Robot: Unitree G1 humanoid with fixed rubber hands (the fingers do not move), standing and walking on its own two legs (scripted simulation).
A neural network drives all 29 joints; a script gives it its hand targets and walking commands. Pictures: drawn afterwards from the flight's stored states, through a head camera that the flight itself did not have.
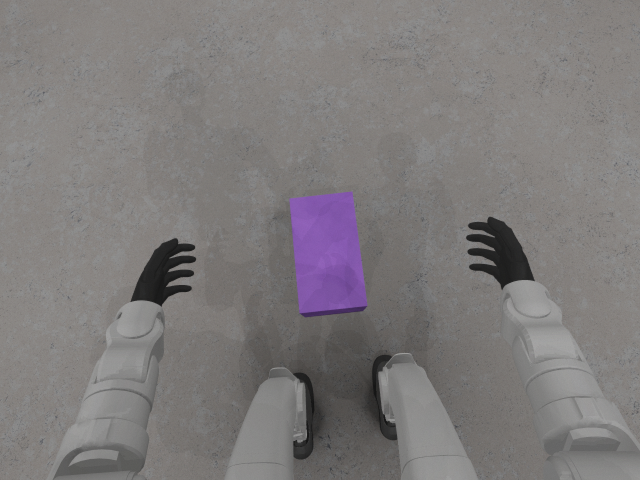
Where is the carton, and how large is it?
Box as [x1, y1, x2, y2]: [289, 192, 366, 316]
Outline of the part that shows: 352,192 289,199 299,312 304,316 363,310 366,306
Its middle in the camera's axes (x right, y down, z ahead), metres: +0.02 +0.04 +1.03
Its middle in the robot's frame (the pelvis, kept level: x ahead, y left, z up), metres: +0.48 +0.02 -0.61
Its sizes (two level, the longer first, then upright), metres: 0.289 0.161 0.166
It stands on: the floor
